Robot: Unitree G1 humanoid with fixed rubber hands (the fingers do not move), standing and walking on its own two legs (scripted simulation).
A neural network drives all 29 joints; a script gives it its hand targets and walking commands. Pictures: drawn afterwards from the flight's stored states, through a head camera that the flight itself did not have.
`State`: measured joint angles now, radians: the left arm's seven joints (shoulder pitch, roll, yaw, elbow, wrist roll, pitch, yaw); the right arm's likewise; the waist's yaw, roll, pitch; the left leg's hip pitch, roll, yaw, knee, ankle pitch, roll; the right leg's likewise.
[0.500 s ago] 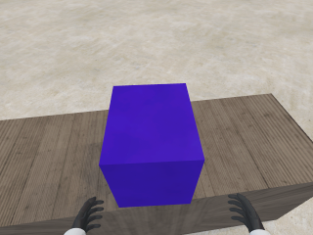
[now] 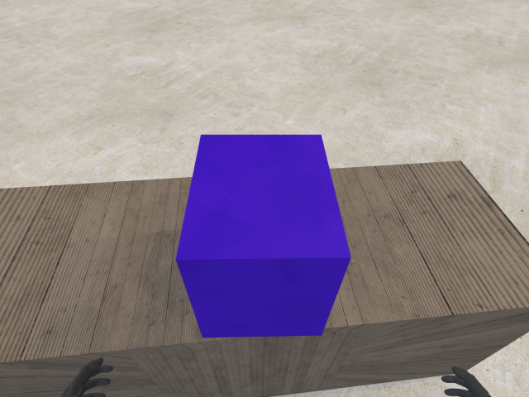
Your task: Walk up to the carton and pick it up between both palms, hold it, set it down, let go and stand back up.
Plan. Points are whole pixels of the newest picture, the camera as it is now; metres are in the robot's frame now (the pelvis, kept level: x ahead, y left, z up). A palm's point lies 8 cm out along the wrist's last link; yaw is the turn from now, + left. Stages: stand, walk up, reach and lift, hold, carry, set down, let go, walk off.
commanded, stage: stand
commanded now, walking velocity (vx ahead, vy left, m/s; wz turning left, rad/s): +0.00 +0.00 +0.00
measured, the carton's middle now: (261, 236) +0.43 +0.03 -0.06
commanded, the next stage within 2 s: none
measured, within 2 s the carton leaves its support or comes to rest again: neither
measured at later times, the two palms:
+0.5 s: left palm out of the picture +0.05 +0.32 -0.10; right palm out of the picture +0.07 -0.29 -0.09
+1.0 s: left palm out of the picture +0.07 +0.31 -0.10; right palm out of the picture +0.08 -0.30 -0.10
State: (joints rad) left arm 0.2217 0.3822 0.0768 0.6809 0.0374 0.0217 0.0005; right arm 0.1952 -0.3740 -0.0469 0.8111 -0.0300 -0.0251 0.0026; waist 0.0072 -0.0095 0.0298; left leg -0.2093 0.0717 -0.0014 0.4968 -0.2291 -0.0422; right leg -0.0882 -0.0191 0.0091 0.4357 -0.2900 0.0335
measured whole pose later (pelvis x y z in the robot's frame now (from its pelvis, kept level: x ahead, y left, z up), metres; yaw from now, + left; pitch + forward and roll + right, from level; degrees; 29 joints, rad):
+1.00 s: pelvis -0.02 +0.01 +0.00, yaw +2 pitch -2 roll -1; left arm 0.15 0.39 0.01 0.96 0.01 -0.01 -0.01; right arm 0.13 -0.38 0.00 1.02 -0.01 -0.01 0.01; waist -0.01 0.00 0.06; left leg -0.23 0.05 -0.02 0.43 -0.16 -0.03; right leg -0.10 -0.04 -0.02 0.37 -0.23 0.04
